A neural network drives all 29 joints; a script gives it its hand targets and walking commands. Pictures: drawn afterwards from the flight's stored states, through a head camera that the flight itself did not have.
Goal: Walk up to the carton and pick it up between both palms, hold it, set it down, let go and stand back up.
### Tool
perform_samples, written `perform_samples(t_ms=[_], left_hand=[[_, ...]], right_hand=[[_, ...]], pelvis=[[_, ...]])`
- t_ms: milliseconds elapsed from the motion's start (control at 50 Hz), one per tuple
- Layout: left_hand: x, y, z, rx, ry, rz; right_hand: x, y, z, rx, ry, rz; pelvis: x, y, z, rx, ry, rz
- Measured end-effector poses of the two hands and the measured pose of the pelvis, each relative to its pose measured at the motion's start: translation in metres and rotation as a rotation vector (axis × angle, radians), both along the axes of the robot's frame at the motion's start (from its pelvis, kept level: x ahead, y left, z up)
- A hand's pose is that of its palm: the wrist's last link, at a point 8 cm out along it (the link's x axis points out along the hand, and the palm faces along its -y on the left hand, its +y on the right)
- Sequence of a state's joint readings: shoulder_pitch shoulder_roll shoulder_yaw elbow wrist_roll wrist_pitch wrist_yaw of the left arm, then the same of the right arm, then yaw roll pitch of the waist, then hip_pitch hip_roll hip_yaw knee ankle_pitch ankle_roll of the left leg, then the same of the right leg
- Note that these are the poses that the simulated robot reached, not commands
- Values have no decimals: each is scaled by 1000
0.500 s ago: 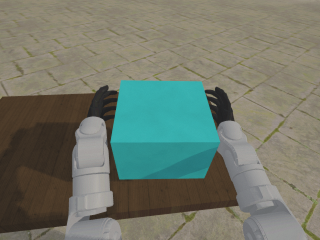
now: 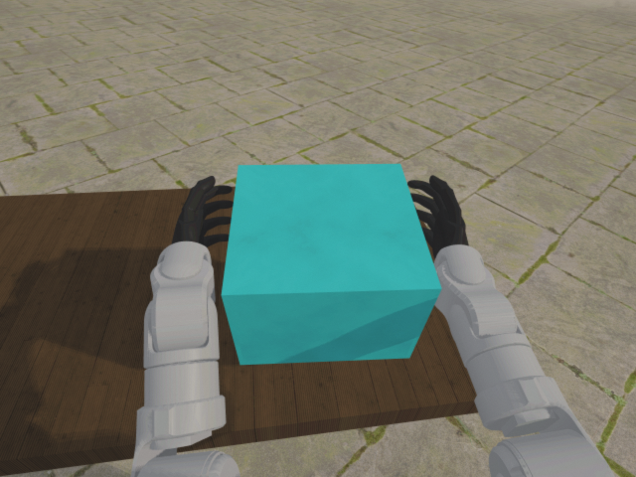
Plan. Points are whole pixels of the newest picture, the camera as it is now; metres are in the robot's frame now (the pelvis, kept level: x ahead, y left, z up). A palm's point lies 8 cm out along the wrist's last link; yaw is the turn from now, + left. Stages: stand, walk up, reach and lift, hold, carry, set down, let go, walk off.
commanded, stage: hold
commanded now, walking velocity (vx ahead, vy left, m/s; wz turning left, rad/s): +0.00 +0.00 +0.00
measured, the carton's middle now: (323, 260) +0.36 +0.00 +0.13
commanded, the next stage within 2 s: none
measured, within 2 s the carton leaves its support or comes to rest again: neither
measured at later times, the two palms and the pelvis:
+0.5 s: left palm (190, 238) +0.35 +0.16 +0.17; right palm (444, 237) +0.35 -0.15 +0.17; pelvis +0.00 +0.00 +0.00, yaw +0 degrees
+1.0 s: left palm (193, 244) +0.34 +0.15 +0.17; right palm (447, 243) +0.35 -0.15 +0.16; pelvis -0.01 +0.00 +0.00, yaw +0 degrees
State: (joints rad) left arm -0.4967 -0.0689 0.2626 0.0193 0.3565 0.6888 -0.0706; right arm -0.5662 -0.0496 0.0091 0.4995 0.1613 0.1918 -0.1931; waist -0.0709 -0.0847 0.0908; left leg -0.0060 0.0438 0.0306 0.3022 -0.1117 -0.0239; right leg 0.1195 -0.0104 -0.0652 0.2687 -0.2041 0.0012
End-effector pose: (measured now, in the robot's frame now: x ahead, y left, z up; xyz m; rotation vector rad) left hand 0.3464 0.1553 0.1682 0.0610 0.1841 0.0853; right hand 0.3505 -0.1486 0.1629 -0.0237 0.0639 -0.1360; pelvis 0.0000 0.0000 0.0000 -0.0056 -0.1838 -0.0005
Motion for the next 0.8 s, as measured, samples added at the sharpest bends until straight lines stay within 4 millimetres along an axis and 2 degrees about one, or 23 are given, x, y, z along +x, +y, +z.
perform_samples(t_ms=[200, 340, 540, 680, 800], left_hand=[[-4, -3, 1, 1, 10, 5], [0, 0, 5, -7, 14, 4], [5, 3, 3, -8, 6, -6], [3, 2, -2, 2, 12, -6], [-1, 1, 2, 7, -5, -2]], right_hand=[[-3, -2, -2, 2, 10, 4], [1, 0, 1, -15, 16, 1], [3, 3, 2, -7, 7, -7], [0, 2, -4, 2, 13, -9], [-2, 1, 0, 3, -6, -4]], pelvis=[[-5, -4, 0, 2, -4, 4], [-8, -5, 0, 4, 4, 3], [-4, -1, 0, 2, 11, 2], [-1, 2, 0, 0, 6, -2], [-2, 2, 0, -1, 3, 1]])
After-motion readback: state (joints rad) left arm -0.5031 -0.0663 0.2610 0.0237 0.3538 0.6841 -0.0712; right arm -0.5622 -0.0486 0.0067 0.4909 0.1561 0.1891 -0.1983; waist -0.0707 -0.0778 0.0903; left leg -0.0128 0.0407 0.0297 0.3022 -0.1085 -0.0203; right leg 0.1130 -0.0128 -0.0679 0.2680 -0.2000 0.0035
